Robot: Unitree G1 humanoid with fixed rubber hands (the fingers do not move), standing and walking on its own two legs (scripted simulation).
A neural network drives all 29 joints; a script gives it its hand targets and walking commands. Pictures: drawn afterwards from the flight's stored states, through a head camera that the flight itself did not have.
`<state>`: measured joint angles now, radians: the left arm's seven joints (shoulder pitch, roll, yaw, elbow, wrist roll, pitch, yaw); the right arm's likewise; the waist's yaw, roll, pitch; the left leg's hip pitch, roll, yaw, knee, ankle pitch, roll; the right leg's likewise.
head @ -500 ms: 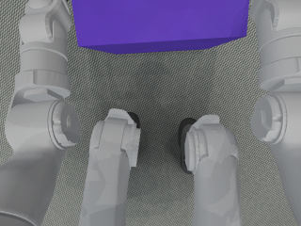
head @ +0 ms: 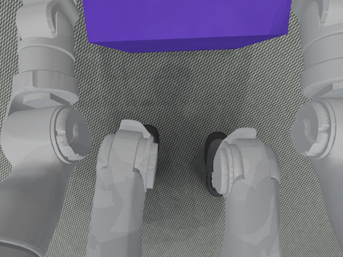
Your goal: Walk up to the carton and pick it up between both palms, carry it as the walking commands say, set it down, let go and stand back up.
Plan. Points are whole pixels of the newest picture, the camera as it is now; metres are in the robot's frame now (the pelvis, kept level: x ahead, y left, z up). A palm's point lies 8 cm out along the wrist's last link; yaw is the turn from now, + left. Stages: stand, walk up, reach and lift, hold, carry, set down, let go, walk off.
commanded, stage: set down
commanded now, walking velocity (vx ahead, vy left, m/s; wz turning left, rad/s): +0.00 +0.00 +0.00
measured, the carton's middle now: out of the picture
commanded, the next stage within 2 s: none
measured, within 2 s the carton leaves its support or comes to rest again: neither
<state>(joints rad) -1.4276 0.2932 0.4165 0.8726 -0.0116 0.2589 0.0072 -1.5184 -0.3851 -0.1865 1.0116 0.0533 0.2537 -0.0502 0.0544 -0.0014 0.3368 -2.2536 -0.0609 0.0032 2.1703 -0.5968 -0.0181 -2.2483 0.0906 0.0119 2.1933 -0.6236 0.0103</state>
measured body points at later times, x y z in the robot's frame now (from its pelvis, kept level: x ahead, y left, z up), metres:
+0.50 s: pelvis -0.01 +0.00 +0.00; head +0.37 +0.00 +0.23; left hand +0.56 +0.22 -0.16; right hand +0.59 -0.16 -0.17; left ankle +0.10 +0.12 -0.34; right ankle +0.10 -0.11 -0.34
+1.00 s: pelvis -0.01 +0.00 -0.01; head +0.38 +0.01 +0.21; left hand +0.56 +0.22 -0.17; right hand +0.60 -0.16 -0.18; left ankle +0.10 +0.12 -0.34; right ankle +0.10 -0.11 -0.34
